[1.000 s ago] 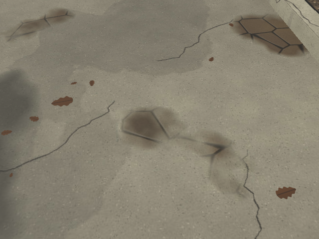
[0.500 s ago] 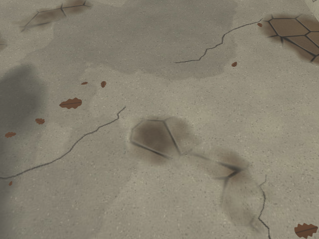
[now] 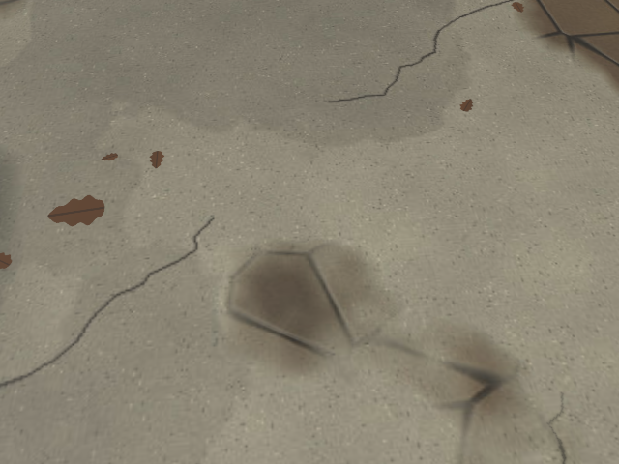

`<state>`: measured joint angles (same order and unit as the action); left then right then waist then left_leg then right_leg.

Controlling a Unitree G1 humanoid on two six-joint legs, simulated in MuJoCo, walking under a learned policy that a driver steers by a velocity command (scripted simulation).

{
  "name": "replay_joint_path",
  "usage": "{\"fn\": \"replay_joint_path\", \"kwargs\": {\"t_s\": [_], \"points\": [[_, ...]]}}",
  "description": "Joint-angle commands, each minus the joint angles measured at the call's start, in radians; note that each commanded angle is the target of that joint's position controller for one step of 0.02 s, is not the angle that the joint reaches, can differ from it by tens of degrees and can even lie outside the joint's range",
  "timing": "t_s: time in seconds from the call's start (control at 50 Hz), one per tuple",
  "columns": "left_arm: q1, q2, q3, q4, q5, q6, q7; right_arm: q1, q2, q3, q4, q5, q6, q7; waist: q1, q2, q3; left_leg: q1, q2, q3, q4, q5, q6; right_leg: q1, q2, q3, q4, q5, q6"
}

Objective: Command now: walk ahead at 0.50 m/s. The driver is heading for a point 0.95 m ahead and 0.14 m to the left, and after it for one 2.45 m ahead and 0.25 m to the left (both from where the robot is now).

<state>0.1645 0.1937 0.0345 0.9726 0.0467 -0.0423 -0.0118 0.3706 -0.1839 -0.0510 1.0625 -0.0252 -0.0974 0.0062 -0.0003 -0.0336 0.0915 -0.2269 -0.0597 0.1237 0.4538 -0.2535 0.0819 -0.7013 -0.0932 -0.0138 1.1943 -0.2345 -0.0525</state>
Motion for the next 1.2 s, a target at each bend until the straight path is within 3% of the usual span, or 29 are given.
{"fn": "replay_joint_path", "kwargs": {"t_s": [0.02, 0.08, 0.14, 0.18, 0.2, 0.22, 0.24, 0.26, 0.28, 0.3, 0.36, 0.42, 0.48, 0.52, 0.62, 0.68, 0.72, 0.74, 0.76, 0.78, 0.8, 0.82, 0.84, 0.88, 0.9, 0.94, 1.0, 1.12, 1.2], "points": [[0.115, -0.001, -0.013, -0.026, -0.012, -0.011, -0.022, -0.088, -0.104, -0.011, -0.077, 0.014, -0.03, 0.004, 0.084, 0.155, -0.062, -0.207, 0.219, -0.101, -0.236, 0.578, 0.126, 0.332, 0.001, -0.013, -0.375, 0.269, 0.003], [-0.022, 0.034, -0.01, -0.067, -0.022, -0.012, -0.019, 0.007, -0.128, -0.015, -0.057, 0.031, -0.015, 0.006, 0.031, 0.11, -0.055, -0.014, 0.272, -0.142, -0.26, 0.493, 0.115, 0.292, 0.015, -0.034, -0.49, 0.278, -0.017], [-0.137, 0.056, 0.002, -0.108, -0.012, -0.012, -0.019, 0.106, -0.135, -0.021, -0.024, 0.008, 0.007, 0.002, -0.014, 0.082, 0.013, 0.148, 0.305, -0.167, -0.224, 0.419, 0.115, 0.206, 0.03, -0.055, -0.569, 0.14, -0.048], [-0.055, 0.062, 0.015, -0.083, -0.011, -0.028, -0.017, 0.121, -0.142, -0.021, -0.014, -0.002, 0.017, -0.004, 0.022, 0.066, -0.007, 0.175, 0.291, -0.156, -0.089, 0.516, 0.099, 0.328, 0.074, -0.074, -0.644, 0.057, -0.06], [0.099, 0.083, 0.03, -0.029, -0.005, -0.044, -0.01, 0.117, -0.132, -0.017, -0.017, -0.003, 0.019, -0.003, 0.084, 0.022, -0.075, 0.132, 0.237, -0.121, 0.095, 0.559, 0.081, 0.512, 0.091, -0.066, -0.7, 0.058, -0.073], [0.295, 0.168, 0.054, 0.01, 0.013, -0.06, 0.002, 0.11, -0.103, -0.006, -0.054, 0.005, 0.017, 0.0, 0.146, -0.074, -0.208, -0.029, 0.171, -0.069, 0.39, 0.367, 0.053, 0.764, -0.096, 0.157, -0.742, -0.004, -0.123], [0.368, 0.275, 0.084, 0.028, 0.008, -0.051, 0.007, 0.214, -0.009, 0.011, -0.072, 0.042, 0.019, 0.002, 0.108, -0.297, -0.333, -0.362, -0.007, -0.015, 0.746, -0.276, 0.012, 1.006, -0.369, 0.621, -0.898, -0.13, -0.252], [0.293, 0.208, 0.071, 0.014, -0.021, -0.034, 0.008, 0.098, -0.122, -0.016, -0.072, 0.011, 0.03, -0.005, 0.108, -0.083, -0.248, -0.465, 0.046, -0.146, 0.823, -0.266, 0.023, 0.917, -0.322, 0.62, -0.943, -0.299, -0.213], [0.179, 0.157, 0.055, -0.009, -0.021, -0.033, 0.01, 0.016, -0.115, -0.02, -0.099, 0.012, 0.029, 0.001, 0.075, -0.046, -0.112, -0.488, 0.089, -0.164, 0.807, -0.166, 0.028, 0.78, -0.288, 0.476, -0.969, -0.292, -0.176], [0.114, 0.109, 0.044, -0.019, -0.018, -0.04, 0.009, -0.013, -0.097, -0.021, -0.1, 0.014, 0.027, 0.003, 0.046, -0.018, -0.053, -0.453, 0.124, -0.168, 0.755, -0.093, 0.027, 0.678, -0.249, 0.362, -1.003, -0.164, -0.143], [0.124, 0.055, 0.031, 0.002, -0.026, -0.063, 0.021, 0.023, -0.051, -0.023, -0.08, -0.007, 0.059, 0.012, -0.012, -0.035, -0.042, -0.33, 0.15, -0.158, 0.697, -0.022, 0.002, 0.56, -0.181, 0.145, -1.027, 0.096, -0.089], [0.175, 0.088, 0.037, 0.014, -0.033, -0.082, 0.029, -0.059, -0.036, -0.026, -0.112, -0.005, 0.081, 0.021, -0.023, -0.02, -0.039, -0.402, 0.158, -0.144, 0.663, 0.062, -0.014, 0.595, -0.176, 0.032, -1.039, 0.253, -0.087], [0.221, 0.083, 0.033, 0.023, -0.029, -0.081, 0.033, -0.173, -0.032, -0.023, -0.153, 0.001, 0.084, 0.027, -0.008, -0.024, -0.019, -0.475, 0.159, -0.121, 0.567, 0.161, -0.03, 0.63, -0.162, -0.055, -1.04, 0.316, -0.08], [0.225, 0.077, 0.03, 0.023, -0.027, -0.083, 0.031, -0.236, -0.021, -0.016, -0.179, -0.004, 0.081, 0.039, -0.001, -0.037, 0.005, -0.452, 0.149, -0.089, 0.432, 0.23, -0.029, 0.62, -0.14, -0.116, -1.038, 0.339, -0.077], [0.292, 0.12, 0.039, 0.046, -0.026, -0.079, 0.038, -0.368, -0.03, -0.006, -0.243, -0.01, 0.078, 0.055, 0.03, -0.046, 0.032, -0.388, 0.115, 0.005, 0.22, 0.214, 0.019, 0.719, -0.179, -0.197, -0.994, 0.483, -0.078], [0.283, 0.15, 0.047, 0.048, -0.022, -0.065, 0.048, -0.31, -0.061, -0.02, -0.24, -0.013, 0.074, 0.048, -0.011, -0.073, -0.019, -0.287, 0.044, 0.055, 0.188, 0.081, 0.079, 0.808, -0.192, -0.245, -0.836, 0.88, -0.065], [0.267, 0.182, 0.057, 0.038, -0.018, -0.046, 0.048, -0.137, -0.096, -0.04, -0.193, -0.013, 0.067, 0.037, -0.083, -0.079, -0.123, -0.103, -0.027, 0.068, 0.136, 0.01, 0.127, 0.809, -0.19, -0.258, -0.55, 0.98, -0.056], [0.247, 0.187, 0.059, 0.02, -0.023, -0.039, 0.041, -0.003, -0.138, -0.06, -0.151, -0.019, 0.057, 0.028, -0.15, -0.024, -0.199, 0.106, -0.025, 0.011, 0.044, 0.036, 0.158, 0.69, -0.166, -0.271, -0.306, 0.808, -0.027], [0.263, 0.101, 0.041, -0.031, -0.037, -0.037, 0.031, 0.053, -0.25, -0.09, -0.151, -0.029, 0.052, 0.015, -0.14, 0.145, -0.293, 0.377, 0.244, -0.368, 0.008, -0.063, 0.246, 0.362, -0.079, -0.265, 0.038, 0.204, 0.015], [0.23, 0.1, 0.044, -0.102, -0.046, -0.047, 0.013, 0.029, -0.312, -0.1, -0.174, -0.005, 0.065, 0.017, -0.099, 0.249, -0.372, 0.516, 0.411, -0.888, -0.18, -0.068, 0.367, 0.067, 0.128, -0.078, 0.284, -0.309, 0.052], [0.105, 0.142, 0.049, -0.125, -0.039, -0.058, 0.008, -0.001, -0.286, -0.092, -0.167, 0.004, 0.075, 0.009, -0.103, 0.099, -0.245, 0.447, 0.385, -0.748, -0.207, -0.044, 0.319, -0.05, 0.051, 0.029, 0.27, -0.204, 0.036], [0.099, 0.122, 0.041, -0.126, -0.047, -0.071, 0.006, -0.049, -0.228, -0.076, -0.168, 0.01, 0.072, 0.001, -0.07, 0.053, -0.146, 0.315, 0.365, -0.607, -0.211, 0.065, 0.279, -0.033, 0.008, 0.023, 0.191, -0.101, 0.027], [0.128, 0.109, 0.04, -0.1, -0.042, -0.071, 0.01, -0.094, -0.178, -0.062, -0.171, 0.009, 0.063, -0.001, -0.021, -0.006, -0.094, 0.207, 0.311, -0.506, -0.221, 0.208, 0.226, 0.038, -0.024, 0.027, 0.092, -0.057, 0.025], [0.177, 0.089, 0.037, -0.079, -0.006, -0.033, 0.008, -0.118, -0.124, -0.04, -0.168, 0.023, 0.039, -0.008, 0.029, 0.023, -0.095, 0.106, 0.235, -0.369, -0.236, 0.377, 0.178, 0.161, -0.049, 0.032, -0.006, -0.037, 0.039], [0.182, 0.086, 0.038, -0.078, -0.001, -0.017, 0.003, -0.094, -0.122, -0.036, -0.158, 0.026, 0.025, -0.008, 0.033, 0.036, -0.1, 0.101, 0.219, -0.342, -0.24, 0.446, 0.173, 0.177, -0.045, 0.022, -0.024, -0.035, 0.048], [0.154, 0.079, 0.038, -0.085, -0.002, 0.002, -0.008, -0.041, -0.143, -0.036, -0.135, 0.032, 0.011, -0.007, 0.032, 0.05, -0.088, 0.106, 0.195, -0.293, -0.254, 0.514, 0.152, 0.148, -0.043, 0.002, -0.082, 0.004, 0.06], [0.051, 0.093, 0.039, -0.11, -0.014, 0.014, -0.016, 0.028, -0.156, -0.033, -0.118, 0.025, 0.009, -0.006, -0.008, 0.08, -0.051, 0.165, 0.19, -0.245, -0.284, 0.548, 0.085, 0.039, -0.047, -0.017, -0.167, 0.113, 0.061], [-0.099, 0.082, 0.028, -0.153, -0.032, 0.008, -0.024, 0.098, -0.134, -0.012, -0.096, 0.006, -0.001, -0.016, -0.055, 0.086, 0.0, 0.282, 0.206, -0.144, -0.314, 0.599, 0.023, -0.041, 0.023, -0.001, -0.36, 0.244, 0.019], [-0.162, 0.067, 0.012, -0.18, -0.028, 0.001, -0.028, 0.11, -0.12, 0.003, -0.074, 0.002, -0.006, -0.034, -0.056, 0.083, 0.031, 0.349, 0.23, -0.07, -0.31, 0.751, 0.013, 0.004, 0.074, -0.068, -0.517, 0.242, -0.019]]}}
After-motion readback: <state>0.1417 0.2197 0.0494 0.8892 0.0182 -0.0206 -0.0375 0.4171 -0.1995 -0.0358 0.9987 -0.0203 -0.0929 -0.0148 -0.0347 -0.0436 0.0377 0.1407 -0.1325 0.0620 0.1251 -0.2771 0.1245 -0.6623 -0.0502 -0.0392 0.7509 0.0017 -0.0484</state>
